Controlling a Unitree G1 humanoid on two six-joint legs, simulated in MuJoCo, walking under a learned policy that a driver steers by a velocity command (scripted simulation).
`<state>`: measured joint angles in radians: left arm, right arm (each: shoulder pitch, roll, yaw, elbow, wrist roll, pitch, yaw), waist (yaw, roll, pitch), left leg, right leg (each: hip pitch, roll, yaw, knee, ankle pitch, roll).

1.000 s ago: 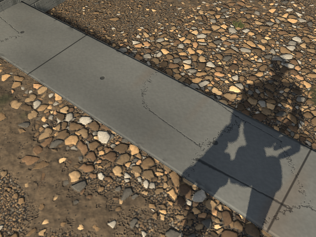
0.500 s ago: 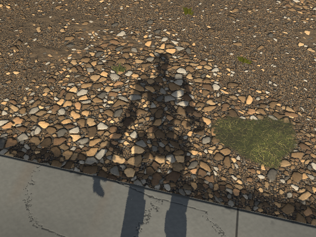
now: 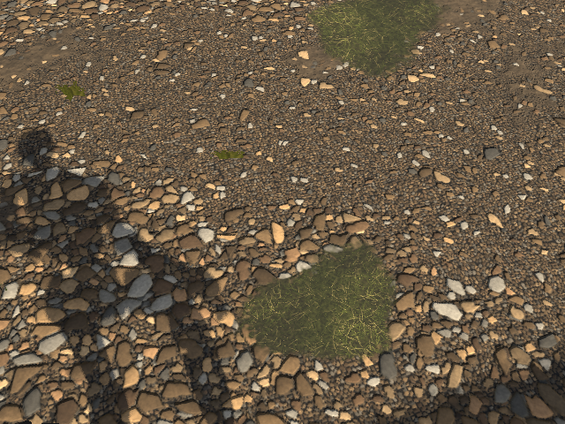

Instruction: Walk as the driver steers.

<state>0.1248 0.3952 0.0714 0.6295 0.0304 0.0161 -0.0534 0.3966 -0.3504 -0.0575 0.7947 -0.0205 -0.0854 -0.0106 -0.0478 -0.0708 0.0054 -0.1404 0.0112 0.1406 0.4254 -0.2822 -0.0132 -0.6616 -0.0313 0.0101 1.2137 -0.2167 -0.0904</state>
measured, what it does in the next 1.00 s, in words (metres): goes down, turning right: right foot, then left foot 0.17 m lower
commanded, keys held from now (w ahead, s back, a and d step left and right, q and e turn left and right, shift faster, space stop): w+e+shift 0.54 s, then w+shift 0.10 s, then shift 0.36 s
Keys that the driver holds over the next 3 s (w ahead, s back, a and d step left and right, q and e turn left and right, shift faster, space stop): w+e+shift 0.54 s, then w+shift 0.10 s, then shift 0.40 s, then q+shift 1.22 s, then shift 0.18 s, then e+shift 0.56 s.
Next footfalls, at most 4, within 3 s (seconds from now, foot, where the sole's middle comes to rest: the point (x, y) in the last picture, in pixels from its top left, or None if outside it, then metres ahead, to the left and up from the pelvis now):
0.22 right None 0.31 -0.09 -0.77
0.52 left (243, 390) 0.65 0.09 -0.94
0.82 right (380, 337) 0.79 -0.31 -0.94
1.28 left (364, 261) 1.06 -0.30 -0.94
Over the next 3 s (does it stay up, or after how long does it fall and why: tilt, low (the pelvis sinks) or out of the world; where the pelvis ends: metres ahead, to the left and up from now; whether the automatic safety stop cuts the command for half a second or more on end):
stays up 0.95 -0.31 -0.17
